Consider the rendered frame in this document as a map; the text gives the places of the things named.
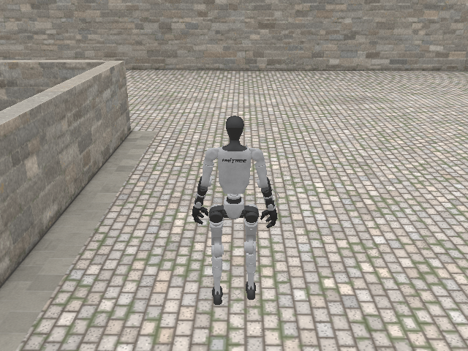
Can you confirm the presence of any robot right upper arm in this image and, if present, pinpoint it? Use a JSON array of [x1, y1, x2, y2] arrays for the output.
[[250, 148, 268, 188]]

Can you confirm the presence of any robot left thigh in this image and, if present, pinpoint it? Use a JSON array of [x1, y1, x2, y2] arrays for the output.
[[209, 204, 224, 258]]

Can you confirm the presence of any left robot forearm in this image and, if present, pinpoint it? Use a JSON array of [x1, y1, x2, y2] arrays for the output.
[[194, 176, 208, 208]]

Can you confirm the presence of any right robot foot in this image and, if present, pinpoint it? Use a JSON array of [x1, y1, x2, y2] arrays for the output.
[[246, 282, 256, 300]]

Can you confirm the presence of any robot left hand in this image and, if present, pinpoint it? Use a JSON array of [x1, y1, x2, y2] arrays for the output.
[[192, 206, 208, 224]]

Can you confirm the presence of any right robot forearm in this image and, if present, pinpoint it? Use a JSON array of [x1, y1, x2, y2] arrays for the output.
[[261, 177, 276, 211]]

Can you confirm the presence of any robot left upper arm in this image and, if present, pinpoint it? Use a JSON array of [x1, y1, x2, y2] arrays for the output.
[[201, 147, 219, 187]]

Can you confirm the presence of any robot right hand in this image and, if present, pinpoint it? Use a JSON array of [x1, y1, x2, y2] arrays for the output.
[[260, 209, 278, 228]]

